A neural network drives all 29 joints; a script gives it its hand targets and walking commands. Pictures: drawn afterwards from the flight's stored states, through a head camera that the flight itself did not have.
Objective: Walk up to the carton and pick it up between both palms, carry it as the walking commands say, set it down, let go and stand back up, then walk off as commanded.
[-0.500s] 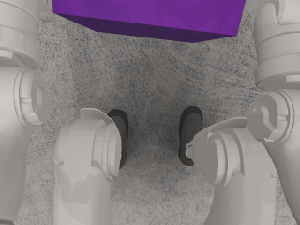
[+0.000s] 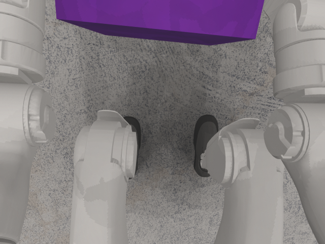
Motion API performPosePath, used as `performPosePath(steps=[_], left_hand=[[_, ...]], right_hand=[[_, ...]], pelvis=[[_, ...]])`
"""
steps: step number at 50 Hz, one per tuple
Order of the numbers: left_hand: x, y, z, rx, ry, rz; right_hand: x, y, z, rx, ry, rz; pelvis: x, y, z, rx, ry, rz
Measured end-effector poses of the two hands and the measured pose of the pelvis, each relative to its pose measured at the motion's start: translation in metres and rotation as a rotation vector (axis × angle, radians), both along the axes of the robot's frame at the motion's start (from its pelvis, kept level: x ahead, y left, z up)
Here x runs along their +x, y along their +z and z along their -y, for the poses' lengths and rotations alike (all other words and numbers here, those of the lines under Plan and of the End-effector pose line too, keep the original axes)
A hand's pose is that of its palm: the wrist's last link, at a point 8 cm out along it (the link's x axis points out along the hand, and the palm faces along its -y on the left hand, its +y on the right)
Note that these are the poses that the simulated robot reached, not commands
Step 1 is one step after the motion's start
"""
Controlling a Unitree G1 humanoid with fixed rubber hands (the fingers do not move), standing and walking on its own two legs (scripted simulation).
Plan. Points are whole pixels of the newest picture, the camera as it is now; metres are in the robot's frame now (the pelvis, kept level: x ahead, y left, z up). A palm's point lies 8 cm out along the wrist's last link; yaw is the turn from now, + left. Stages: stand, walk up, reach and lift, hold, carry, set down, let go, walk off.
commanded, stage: reach and lift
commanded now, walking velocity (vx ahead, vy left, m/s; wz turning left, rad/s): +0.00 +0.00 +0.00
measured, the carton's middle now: out of the picture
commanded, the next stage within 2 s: none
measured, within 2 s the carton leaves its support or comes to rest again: neither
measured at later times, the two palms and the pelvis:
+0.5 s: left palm out of the picture +0.57 +0.22 -0.11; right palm out of the picture +0.57 -0.15 -0.11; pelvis -0.01 +0.00 +0.04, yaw +0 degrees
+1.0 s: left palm out of the picture +0.55 +0.22 -0.03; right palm out of the picture +0.54 -0.15 -0.03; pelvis -0.02 +0.00 +0.09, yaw +1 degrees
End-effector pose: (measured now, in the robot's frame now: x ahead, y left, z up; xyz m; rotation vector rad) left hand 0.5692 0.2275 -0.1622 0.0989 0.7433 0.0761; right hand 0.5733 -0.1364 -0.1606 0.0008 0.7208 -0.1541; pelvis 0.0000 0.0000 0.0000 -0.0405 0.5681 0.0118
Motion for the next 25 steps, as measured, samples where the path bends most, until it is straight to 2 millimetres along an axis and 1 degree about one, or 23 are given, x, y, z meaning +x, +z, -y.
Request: performPosePath(steps=[5,9,15,18,21,25], left_hand=[[0.005,0.028,-0.002,-0.009,0.01,0.023],[0.007,0.044,0.0,-0.002,0.003,0.027],[0.007,0.051,0.006,0.003,-0.021,0.022],[0.008,0.05,0.009,-0.013,-0.012,0.021],[0.006,0.051,0.01,-0.007,-0.014,0.023],[0.004,0.056,0.01,-0.026,-0.001,0.027]], right_hand=[[-0.002,0.02,-0.002,0.018,-0.018,0.023],[-0.004,0.031,0.0,0.031,-0.03,0.029],[-0.006,0.042,0.006,0.011,-0.027,0.025],[-0.005,0.045,0.009,0.014,-0.037,0.026],[-0.005,0.047,0.01,0.016,-0.038,0.028],[-0.006,0.055,0.01,0.013,-0.039,0.035]], pelvis=[[-0.006,0.009,0.001,0.001,0.013,0.014],[-0.009,0.017,0.001,0.001,0.017,0.015],[-0.01,0.029,0.001,0.006,0.013,0.012],[-0.008,0.032,0.002,0.005,0.008,0.001],[-0.007,0.036,0.002,0.004,0.004,-0.003],[-0.006,0.042,0.002,0.003,0.003,-0.003]])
